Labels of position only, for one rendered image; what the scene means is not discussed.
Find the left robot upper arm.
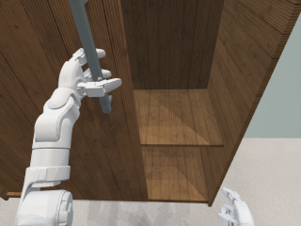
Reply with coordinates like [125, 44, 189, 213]
[15, 189, 73, 226]

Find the robot left hand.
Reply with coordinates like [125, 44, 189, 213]
[58, 48, 122, 101]

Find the wardrobe door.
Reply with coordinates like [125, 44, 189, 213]
[0, 158, 24, 193]
[0, 0, 149, 202]

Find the handle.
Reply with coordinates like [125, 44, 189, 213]
[68, 0, 113, 113]

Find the left robot forearm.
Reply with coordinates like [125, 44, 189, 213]
[15, 87, 81, 226]

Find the robot right hand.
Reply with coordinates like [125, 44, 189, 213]
[218, 187, 256, 226]

